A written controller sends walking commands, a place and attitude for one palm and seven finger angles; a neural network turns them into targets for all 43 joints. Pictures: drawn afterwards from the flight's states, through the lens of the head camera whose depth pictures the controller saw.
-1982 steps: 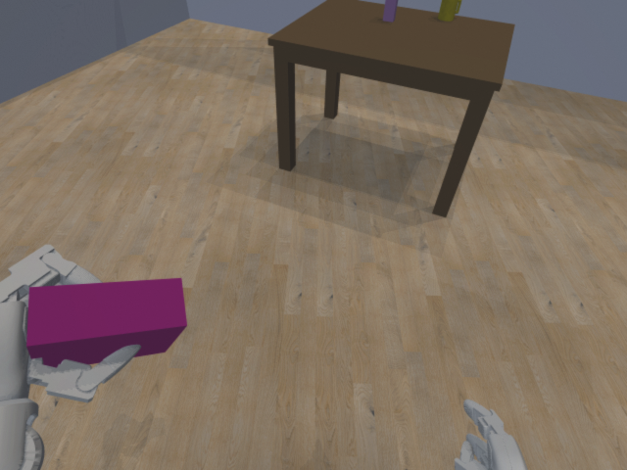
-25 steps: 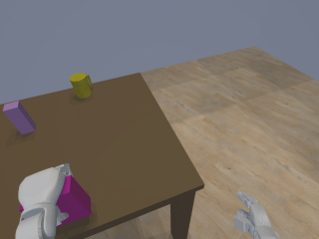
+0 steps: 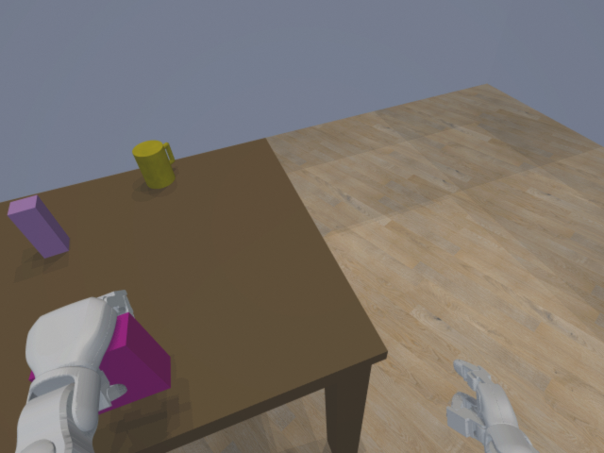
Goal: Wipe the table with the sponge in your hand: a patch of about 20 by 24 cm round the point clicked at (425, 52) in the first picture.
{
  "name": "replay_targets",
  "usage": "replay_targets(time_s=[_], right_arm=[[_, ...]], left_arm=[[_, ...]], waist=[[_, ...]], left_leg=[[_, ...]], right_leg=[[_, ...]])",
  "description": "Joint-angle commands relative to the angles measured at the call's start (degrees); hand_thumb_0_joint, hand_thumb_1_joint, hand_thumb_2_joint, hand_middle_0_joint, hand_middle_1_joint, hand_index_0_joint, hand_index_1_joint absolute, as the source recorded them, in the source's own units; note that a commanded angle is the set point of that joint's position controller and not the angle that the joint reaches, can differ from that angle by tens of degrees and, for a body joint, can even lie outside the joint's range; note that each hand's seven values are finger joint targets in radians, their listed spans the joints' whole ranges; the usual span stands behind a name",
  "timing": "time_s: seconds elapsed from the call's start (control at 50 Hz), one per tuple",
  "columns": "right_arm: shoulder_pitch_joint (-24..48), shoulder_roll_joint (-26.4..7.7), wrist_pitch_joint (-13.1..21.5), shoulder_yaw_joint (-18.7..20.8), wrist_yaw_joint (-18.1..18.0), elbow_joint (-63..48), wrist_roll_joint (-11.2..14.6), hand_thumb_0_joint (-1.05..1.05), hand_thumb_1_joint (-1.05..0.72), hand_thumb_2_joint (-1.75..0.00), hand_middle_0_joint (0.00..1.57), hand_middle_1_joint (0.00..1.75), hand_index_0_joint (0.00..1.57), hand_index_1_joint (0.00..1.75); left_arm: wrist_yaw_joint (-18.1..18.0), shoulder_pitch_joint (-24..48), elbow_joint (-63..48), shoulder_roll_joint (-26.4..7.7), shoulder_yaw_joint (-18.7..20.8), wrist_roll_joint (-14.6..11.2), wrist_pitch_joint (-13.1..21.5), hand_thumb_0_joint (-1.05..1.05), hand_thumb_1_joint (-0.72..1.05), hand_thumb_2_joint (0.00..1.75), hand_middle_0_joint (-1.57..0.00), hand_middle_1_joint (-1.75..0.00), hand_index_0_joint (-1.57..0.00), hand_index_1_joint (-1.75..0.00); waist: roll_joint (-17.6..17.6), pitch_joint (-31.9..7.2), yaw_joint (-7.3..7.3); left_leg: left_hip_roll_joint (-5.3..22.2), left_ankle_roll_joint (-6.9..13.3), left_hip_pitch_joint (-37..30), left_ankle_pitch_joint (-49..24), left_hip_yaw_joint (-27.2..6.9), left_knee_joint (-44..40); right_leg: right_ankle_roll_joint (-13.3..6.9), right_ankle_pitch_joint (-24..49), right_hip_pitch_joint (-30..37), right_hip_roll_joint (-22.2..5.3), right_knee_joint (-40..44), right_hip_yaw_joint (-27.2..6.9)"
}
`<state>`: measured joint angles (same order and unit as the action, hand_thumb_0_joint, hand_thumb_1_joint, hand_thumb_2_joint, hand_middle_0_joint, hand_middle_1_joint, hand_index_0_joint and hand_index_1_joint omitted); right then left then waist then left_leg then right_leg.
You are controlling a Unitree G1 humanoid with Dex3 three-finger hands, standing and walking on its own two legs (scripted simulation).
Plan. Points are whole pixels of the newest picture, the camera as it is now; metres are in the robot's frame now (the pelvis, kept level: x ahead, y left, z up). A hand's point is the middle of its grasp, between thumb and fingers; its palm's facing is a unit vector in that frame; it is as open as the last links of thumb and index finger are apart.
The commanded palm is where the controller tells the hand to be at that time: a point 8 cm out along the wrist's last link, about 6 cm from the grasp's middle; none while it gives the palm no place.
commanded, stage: lift the sponge slowly off the table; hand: left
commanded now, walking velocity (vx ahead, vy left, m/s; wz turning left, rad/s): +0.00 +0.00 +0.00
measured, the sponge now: (117, 373) +0.18 +0.29 +0.02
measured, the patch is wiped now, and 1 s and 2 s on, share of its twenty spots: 1.00 1.00 1.00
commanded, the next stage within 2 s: bring the sponge back beside the body in 0.16 s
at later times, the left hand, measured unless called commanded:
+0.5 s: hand (97, 348) +0.19 +0.29 +0.08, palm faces +0.05 -0.12 -0.99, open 9.2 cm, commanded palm +0.15 +0.29 +0.15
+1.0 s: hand (97, 349) +0.18 +0.28 +0.10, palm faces +0.09 -0.11 -0.99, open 9.2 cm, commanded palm +0.15 +0.28 +0.16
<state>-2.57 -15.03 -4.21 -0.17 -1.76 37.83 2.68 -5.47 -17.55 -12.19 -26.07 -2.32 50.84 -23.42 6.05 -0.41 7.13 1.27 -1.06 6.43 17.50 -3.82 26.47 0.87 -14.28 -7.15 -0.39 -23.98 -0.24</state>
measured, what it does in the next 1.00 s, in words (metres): stands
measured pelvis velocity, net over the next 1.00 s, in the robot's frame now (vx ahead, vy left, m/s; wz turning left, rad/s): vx -0.01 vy -0.01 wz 0.00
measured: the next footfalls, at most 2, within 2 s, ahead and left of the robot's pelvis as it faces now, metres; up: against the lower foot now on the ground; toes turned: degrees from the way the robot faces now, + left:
none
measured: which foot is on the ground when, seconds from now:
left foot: down 0.00-1.00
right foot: down 0.00-1.00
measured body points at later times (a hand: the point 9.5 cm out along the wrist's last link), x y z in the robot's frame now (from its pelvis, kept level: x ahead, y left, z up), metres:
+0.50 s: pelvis +0.00 +0.00 +0.00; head -0.02 -0.03 +0.45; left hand +0.18 +0.29 +0.13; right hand +0.25 -0.20 -0.08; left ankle -0.03 +0.14 -0.74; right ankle -0.01 -0.14 -0.74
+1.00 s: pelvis -0.01 -0.01 +0.00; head -0.03 -0.05 +0.45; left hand +0.17 +0.28 +0.15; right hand +0.24 -0.20 -0.07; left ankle -0.03 +0.14 -0.74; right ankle -0.01 -0.14 -0.74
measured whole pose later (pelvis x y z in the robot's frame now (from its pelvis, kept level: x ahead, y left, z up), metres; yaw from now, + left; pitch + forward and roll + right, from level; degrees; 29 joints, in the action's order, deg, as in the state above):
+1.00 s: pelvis -0.01 -0.01 +0.00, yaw +0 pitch -4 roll -1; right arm -1.2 -14.7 -4.8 -1.7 -1.8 36.5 3.0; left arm -2.1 -17.2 -19.6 -27.9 -3.0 50.2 -27.4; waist 6.7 -0.4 7.6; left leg 1.6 -1.8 5.7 16.4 -4.2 26.0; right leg 0.2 -13.8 -6.9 0.0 -24.7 0.1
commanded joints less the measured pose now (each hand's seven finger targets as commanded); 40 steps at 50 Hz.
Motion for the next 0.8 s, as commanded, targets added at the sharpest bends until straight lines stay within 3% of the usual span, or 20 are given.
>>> replay_targets(time_s=[0.0, 0.04, 0.06, 0.14, 0.16, 0.24, 0.26, 0.32, 0.34, 0.36, 0.44, 0.5, 0.54, 0.56, 0.6, 0.64, 0.66, 0.7, 0.74, 0.78], right_arm=[[11.9, -5.8, 3.0, 1.8, 0.1, -10.7, -0.1, 0.00, -0.90, -0.90, 0.20, 0.30, 0.20, 0.30], [13.6, -5.8, 2.7, 1.5, 0.2, -11.2, 0.1, 0.00, -0.90, -0.90, 0.20, 0.30, 0.20, 0.30], [12.3, -5.4, 2.9, 1.5, 0.2, -11.5, 0.1, 0.00, -0.90, -0.90, 0.20, 0.30, 0.20, 0.30], [13.7, -5.9, 2.3, 1.3, 0.3, -11.3, 0.1, 0.00, -0.90, -0.90, 0.20, 0.30, 0.20, 0.30], [12.6, -5.6, 2.4, 1.3, 0.3, -11.8, 0.2, 0.00, -0.90, -0.90, 0.20, 0.30, 0.20, 0.30], [13.5, -5.8, 2.4, 1.0, -0.2, -11.3, -0.1, 0.00, -0.90, -0.90, 0.20, 0.30, 0.20, 0.30], [12.1, -5.6, 2.7, 1.2, -0.2, -11.4, 0.0, 0.00, -0.90, -0.90, 0.20, 0.30, 0.20, 0.30], [11.8, -5.6, 2.5, 1.2, -0.3, -10.7, -0.2, 0.00, -0.90, -0.90, 0.20, 0.30, 0.20, 0.30], [13.5, -5.6, 2.6, 1.0, -0.4, -11.1, -0.2, 0.00, -0.90, -0.90, 0.20, 0.30, 0.20, 0.30], [12.6, -5.2, 2.7, 1.0, -0.3, -11.3, 0.0, 0.00, -0.90, -0.90, 0.20, 0.30, 0.20, 0.30], [14.4, -5.6, 2.4, 1.0, 0.0, -11.4, 0.0, 0.00, -0.90, -0.90, 0.20, 0.30, 0.20, 0.30], [12.9, -5.5, 2.1, 1.1, 0.5, -11.4, 0.1, 0.00, -0.90, -0.90, 0.20, 0.30, 0.20, 0.30], [14.7, -5.6, 2.0, 0.8, 0.5, -11.9, 0.1, 0.00, -0.90, -0.90, 0.20, 0.30, 0.20, 0.30], [13.5, -5.4, 2.1, 0.9, 0.5, -12.1, 0.3, 0.00, -0.90, -0.90, 0.20, 0.30, 0.20, 0.30], [13.1, -5.5, 2.1, 1.1, 0.5, -11.9, 0.2, 0.00, -0.90, -0.90, 0.20, 0.30, 0.20, 0.30], [14.5, -5.6, 2.1, 0.9, 0.3, -12.2, 0.2, 0.00, -0.90, -0.90, 0.20, 0.30, 0.20, 0.30], [13.2, -5.3, 2.2, 0.8, 0.3, -12.3, 0.4, 0.00, -0.90, -0.90, 0.20, 0.30, 0.20, 0.30], [13.2, -5.5, 2.3, 0.9, 0.0, -11.7, 0.3, 0.00, -0.90, -0.90, 0.20, 0.30, 0.20, 0.30], [15.0, -5.4, 2.5, 0.6, -0.2, -12.2, 0.2, 0.00, -0.90, -0.90, 0.20, 0.30, 0.20, 0.30], [13.5, -5.4, 2.6, 0.7, -0.2, -11.5, 0.3, 0.00, -0.90, -0.90, 0.20, 0.30, 0.20, 0.30]], left_arm=[[-2.1, 5.6, -13.7, -12.2, 8.5, 1.6, 0.2, 0.00, 0.10, 1.30, -1.20, -1.60, -1.20, -1.60], [-1.9, 6.4, -16.3, -13.2, 9.1, 2.0, -0.7, 0.00, 0.10, 1.30, -1.20, -1.60, -1.20, -1.60], [-1.8, 6.4, -16.3, -11.0, 7.1, 1.7, -0.7, 0.00, 0.10, 1.30, -1.20, -1.60, -1.20, -1.60], [-1.1, 4.1, -15.2, -12.8, 9.0, 1.7, -1.5, 0.00, 0.10, 1.30, -1.20, -1.60, -1.20, -1.60], [-1.0, 6.0, -17.0, -10.5, 6.4, 1.6, -1.2, 0.00, 0.10, 1.30, -1.20, -1.60, -1.20, -1.60], [-1.0, 9.5, -15.6, -13.4, 8.3, 2.6, -1.0, 0.00, 0.10, 1.30, -1.20, -1.60, -1.20, -1.60], [-1.1, 9.3, -16.4, -12.5, 7.6, 2.5, -0.4, 0.00, 0.10, 1.30, -1.20, -1.60, -1.20, -1.60], [-1.2, 10.0, -15.8, -13.2, 8.0, 2.5, 0.1, 0.00, 0.10, 1.30, -1.20, -1.60, -1.20, -1.60], [-1.4, 10.1, -16.5, -14.8, 9.5, 2.8, -0.3, 0.00, 0.10, 1.30, -1.20, -1.60, -1.20, -1.60], [-1.4, 10.0, -16.5, -12.5, 7.6, 2.6, -0.3, 0.00, 0.10, 1.30, -1.20, -1.60, -1.20, -1.60], [-1.0, 7.1, -16.6, -13.4, 9.0, 2.1, -1.4, 0.00, 0.10, 1.30, -1.20, -1.60, -1.20, -1.60], [-0.5, 3.8, -16.9, -12.3, 8.2, 1.1, -1.9, 0.00, 0.10, 1.30, -1.20, -1.60, -1.20, -1.60], [-0.4, 4.9, -18.5, -13.7, 9.3, 1.7, -2.6, 0.00, 0.10, 1.30, -1.20, -1.60, -1.20, -1.60], [-0.3, 5.5, -19.4, -11.7, 7.4, 1.5, -2.4, 0.00, 0.10, 1.30, -1.20, -1.60, -1.20, -1.60], [-0.2, 4.7, -18.8, -12.1, 7.6, 1.3, -2.3, 0.00, 0.10, 1.30, -1.20, -1.60, -1.20, -1.60], [-0.3, 5.6, -20.0, -14.1, 9.3, 1.8, -2.7, 0.00, 0.10, 1.30, -1.20, -1.60, -1.20, -1.60], [-0.2, 6.6, -20.1, -12.1, 7.3, 1.8, -2.6, 0.00, 0.10, 1.30, -1.20, -1.60, -1.20, -1.60], [-0.1, 8.8, -18.8, -12.4, 7.0, 1.7, -2.4, 0.00, 0.10, 1.30, -1.20, -1.60, -1.20, -1.60], [-0.2, 10.1, -20.2, -14.1, 8.2, 2.4, -2.7, 0.00, 0.10, 1.30, -1.20, -1.60, -1.20, -1.60], [0.1, 9.9, -18.2, -13.4, 7.6, 2.3, -2.5, 0.00, 0.10, 1.30, -1.20, -1.60, -1.20, -1.60]], waist=[[-2.8, -9.2, 0.57], [-0.7, -8.1, 0.72], [-1.8, -8.8, 0.17], [-3.1, -6.7, 0.81], [-2.3, -8.5, -0.08], [-2.2, -6.4, 0.17], [-2.3, -8.7, -0.13], [-0.9, -8.4, 0.06], [-0.1, -8.1, 0.49], [-0.4, -8.4, 0.05], [-0.6, -8.2, 0.93], [-2.0, -7.8, 0.66], [-1.8, -7.0, 0.92], [-1.5, -8.4, 0.33], [-2.6, -7.9, 0.51], [-2.1, -6.9, 0.82], [-2.4, -7.9, 0.20], [-2.2, -6.5, 0.12], [-0.2, -6.4, 0.66], [-2.4, -7.0, 0.33]], left_leg=[[-2.7, 3.6, 0.3, -21.1, 1.6, -2.4], [-2.6, 3.3, 0.1, -20.7, 0.9, -2.9], [-2.5, 3.5, 0.4, -20.8, 1.6, -2.7], [-2.4, 3.3, 0.6, -20.4, 0.8, -2.8], [-2.3, 3.5, 0.5, -20.2, 1.7, -2.7], [-2.4, 3.4, 0.2, -18.6, 0.9, -3.0], [-2.4, 3.6, 0.0, -19.1, 1.6, -2.7], [-2.5, 3.5, -0.4, -20.1, 1.3, -2.6], [-2.6, 3.4, -0.6, -19.5, 0.7, -3.2], [-2.5, 3.4, -0.2, -19.6, 1.3, -3.1], [-2.5, 3.1, -0.2, -20.6, 0.5, -3.4], [-2.4, 3.2, 0.9, -21.0, 1.1, -3.0], [-2.2, 3.0, 1.1, -20.0, 0.3, -3.4], [-2.2, 3.3, 0.9, -20.3, 1.4, -3.1], [-2.3, 3.4, 0.9, -20.4, 1.2, -2.8], [-2.3, 3.2, 0.9, -19.4, 0.3, -3.2], [-2.1, 3.3, 1.0, -19.1, 1.1, -3.2], [-2.2, 3.4, 1.0, -17.6, 1.0, -3.4], [-2.4, 3.3, 0.5, -17.1, 0.3, -3.9], [-2.3, 3.3, 0.8, -17.1, 0.8, -3.7]], right_leg=[[-4.3, 17.4, 5.5, 1.8, 1.9, 1.3], [-4.8, 15.9, 5.0, 2.3, 2.3, -0.1], [-4.3, 15.7, 5.1, 1.9, 1.6, 1.7], [-4.8, 15.8, 4.1, 2.4, 2.3, -0.4], [-4.2, 15.4, 4.7, 1.9, 1.6, 1.6], [-4.8, 12.7, 3.0, 2.5, 2.9, -0.1], [-4.4, 13.1, 4.2, 2.1, 2.1, 1.5], [-4.5, 14.6, 4.2, 2.0, 2.5, 1.5], [-5.0, 13.6, 4.4, 2.5, 2.9, -0.5], [-4.6, 13.4, 4.9, 2.1, 2.2, 1.6], [-5.0, 15.4, 5.3, 2.4, 2.5, -0.4], [-4.4, 16.5, 5.6, 1.9, 1.9, 1.3], [-4.9, 14.6, 4.9, 2.4, 2.2, -0.3], [-4.4, 14.9, 5.4, 1.9, 1.6, 1.4], [-4.3, 15.6, 4.9, 1.8, 1.8, 1.2], [-4.9, 14.1, 4.4, 2.5, 2.2, -0.6], [-4.4, 13.1, 4.7, 2.0, 1.7, 1.4], [-4.3, 11.4, 3.5, 1.9, 2.7, 1.3], [-4.9, 10.3, 3.5, 2.5, 3.0, -0.6], [-4.4, 10.3, 3.8, 2.1, 2.8, 1.0]])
